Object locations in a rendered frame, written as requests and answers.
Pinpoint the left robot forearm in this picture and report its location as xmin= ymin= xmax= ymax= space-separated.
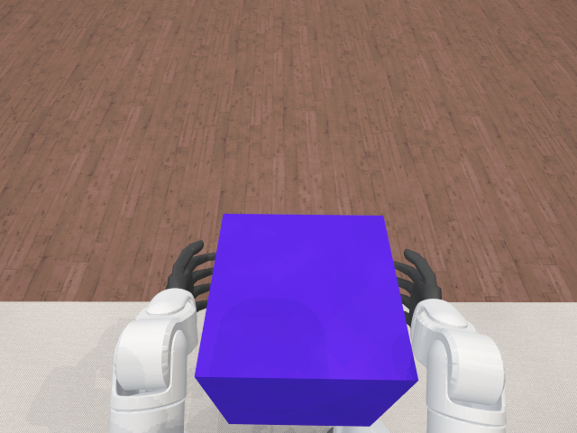
xmin=109 ymin=289 xmax=198 ymax=433

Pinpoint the robot left hand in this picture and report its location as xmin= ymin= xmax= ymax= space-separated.
xmin=165 ymin=240 xmax=216 ymax=313

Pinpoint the robot right hand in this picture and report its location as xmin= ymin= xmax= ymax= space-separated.
xmin=393 ymin=249 xmax=442 ymax=328

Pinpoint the right robot forearm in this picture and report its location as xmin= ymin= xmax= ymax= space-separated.
xmin=410 ymin=299 xmax=507 ymax=433

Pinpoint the carton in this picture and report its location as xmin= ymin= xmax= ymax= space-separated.
xmin=195 ymin=214 xmax=418 ymax=427

